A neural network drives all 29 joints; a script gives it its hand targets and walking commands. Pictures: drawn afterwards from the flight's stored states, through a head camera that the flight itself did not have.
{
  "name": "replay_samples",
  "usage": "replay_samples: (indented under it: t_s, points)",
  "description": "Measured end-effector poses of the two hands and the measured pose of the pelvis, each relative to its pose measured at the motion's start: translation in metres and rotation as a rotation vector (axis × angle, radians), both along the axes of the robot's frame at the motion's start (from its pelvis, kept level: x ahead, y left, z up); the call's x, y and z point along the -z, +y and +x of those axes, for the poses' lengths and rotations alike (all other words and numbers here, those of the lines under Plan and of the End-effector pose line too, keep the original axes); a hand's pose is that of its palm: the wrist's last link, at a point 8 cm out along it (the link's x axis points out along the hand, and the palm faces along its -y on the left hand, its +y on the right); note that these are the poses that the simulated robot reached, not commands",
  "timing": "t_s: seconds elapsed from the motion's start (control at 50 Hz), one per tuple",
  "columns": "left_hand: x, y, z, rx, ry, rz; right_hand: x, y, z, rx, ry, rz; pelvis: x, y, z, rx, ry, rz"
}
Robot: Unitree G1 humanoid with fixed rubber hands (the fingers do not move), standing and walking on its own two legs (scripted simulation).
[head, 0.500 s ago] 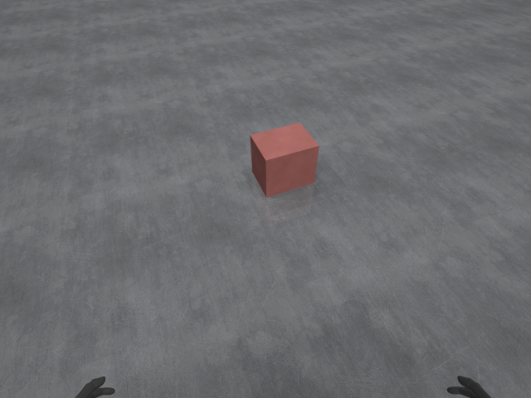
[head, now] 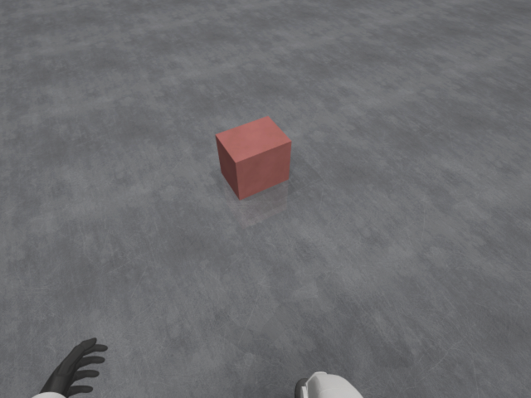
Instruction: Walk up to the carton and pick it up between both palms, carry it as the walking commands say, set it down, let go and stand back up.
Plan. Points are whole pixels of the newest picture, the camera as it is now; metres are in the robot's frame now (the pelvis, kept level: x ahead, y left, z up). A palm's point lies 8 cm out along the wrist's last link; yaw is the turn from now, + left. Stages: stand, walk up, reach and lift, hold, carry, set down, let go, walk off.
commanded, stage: walk up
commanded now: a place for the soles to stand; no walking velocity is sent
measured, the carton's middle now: (253, 158) +1.21 +0.01 -0.63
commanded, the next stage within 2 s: none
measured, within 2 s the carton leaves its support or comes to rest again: neither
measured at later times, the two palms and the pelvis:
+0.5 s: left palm (67, 320) +0.27 +0.35 -0.09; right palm (475, 315) +0.23 -0.34 -0.06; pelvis +0.16 +0.01 -0.01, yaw +1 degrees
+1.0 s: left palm (88, 259) +0.39 +0.35 -0.10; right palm (413, 210) +0.46 -0.32 -0.08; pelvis +0.33 +0.01 -0.03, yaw +2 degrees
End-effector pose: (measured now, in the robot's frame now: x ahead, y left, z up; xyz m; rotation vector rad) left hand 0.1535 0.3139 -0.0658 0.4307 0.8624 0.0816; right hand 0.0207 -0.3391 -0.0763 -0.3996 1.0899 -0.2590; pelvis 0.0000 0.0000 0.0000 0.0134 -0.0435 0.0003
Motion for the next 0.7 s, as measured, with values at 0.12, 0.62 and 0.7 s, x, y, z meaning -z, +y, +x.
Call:
replay_samples:
  t_s: [0.12, 0.62, 0.7]
  points:
    - [-0.007, 0.005, 0.029, -0.054, -0.078, 0.046, 0.019, 0.006, 0.071, -0.058, -0.039, 0.036, 0.010, -0.004, 0.036, -0.010, -0.011, -0.038]
    - [0.011, 0.026, 0.158, -0.092, 0.028, 0.064, 0.007, -0.008, 0.245, -0.096, -0.044, -0.029, 0.015, 0.000, 0.208, -0.029, 0.028, -0.021]
    - [0.003, 0.038, 0.158, -0.162, 0.043, 0.102, 0.015, 0.008, 0.303, -0.148, -0.071, 0.007, 0.014, 0.000, 0.236, -0.041, 0.025, -0.029]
